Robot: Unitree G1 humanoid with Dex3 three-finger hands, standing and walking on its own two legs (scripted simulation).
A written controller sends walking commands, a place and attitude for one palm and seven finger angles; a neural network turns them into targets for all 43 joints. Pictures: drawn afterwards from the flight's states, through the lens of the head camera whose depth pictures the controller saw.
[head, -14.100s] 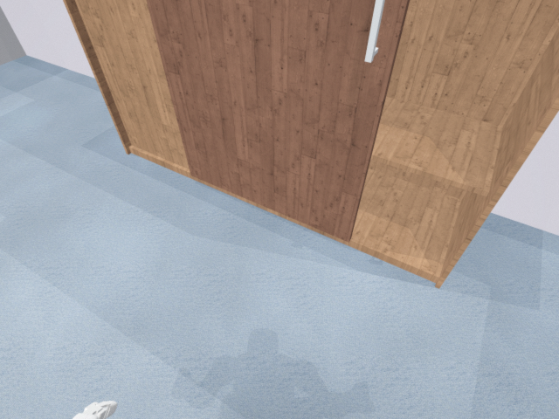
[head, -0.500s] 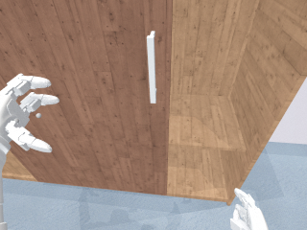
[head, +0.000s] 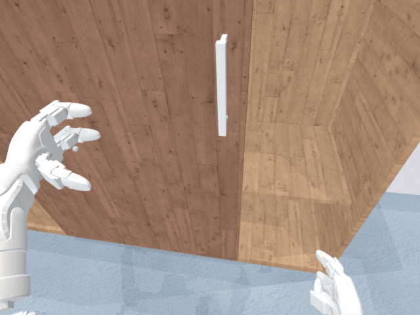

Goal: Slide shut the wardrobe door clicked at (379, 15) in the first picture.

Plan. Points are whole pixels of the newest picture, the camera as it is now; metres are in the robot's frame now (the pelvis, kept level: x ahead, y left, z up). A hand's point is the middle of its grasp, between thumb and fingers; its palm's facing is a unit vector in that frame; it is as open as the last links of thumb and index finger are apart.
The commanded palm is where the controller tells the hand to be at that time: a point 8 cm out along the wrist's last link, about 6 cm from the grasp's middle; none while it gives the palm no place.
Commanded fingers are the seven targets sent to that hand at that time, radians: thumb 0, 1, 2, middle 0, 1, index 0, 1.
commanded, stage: move the hooked fingers beside the handle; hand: left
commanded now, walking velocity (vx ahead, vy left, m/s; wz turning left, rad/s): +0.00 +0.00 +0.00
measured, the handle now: (223, 89) +0.52 +0.03 +0.20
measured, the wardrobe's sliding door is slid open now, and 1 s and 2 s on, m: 0.39 0.39 0.39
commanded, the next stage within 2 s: none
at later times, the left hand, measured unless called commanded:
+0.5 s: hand (125, 123) +0.34 +0.18 +0.23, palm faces -0.05 -1.00 -0.05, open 14.0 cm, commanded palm +0.33 +0.23 +0.22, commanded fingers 0.00 -0.50 0.30 -0.30 -1.20 -0.30 -1.20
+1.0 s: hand (165, 116) +0.41 +0.13 +0.20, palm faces -0.03 -1.00 -0.02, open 14.0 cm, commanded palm +0.39 +0.18 +0.21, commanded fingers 0.00 -0.50 0.30 -0.30 -1.20 -0.30 -1.20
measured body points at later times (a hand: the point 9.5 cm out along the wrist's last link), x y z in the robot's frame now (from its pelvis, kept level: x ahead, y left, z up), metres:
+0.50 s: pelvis +0.01 +0.00 +0.00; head -0.01 -0.03 +0.45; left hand +0.34 +0.23 +0.24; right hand +0.20 -0.24 -0.08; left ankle +0.02 +0.10 -0.74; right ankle +0.00 -0.08 -0.74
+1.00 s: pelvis +0.01 -0.02 +0.00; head +0.00 -0.05 +0.45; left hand +0.41 +0.19 +0.20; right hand +0.17 -0.26 -0.10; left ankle +0.02 +0.10 -0.74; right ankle +0.00 -0.08 -0.74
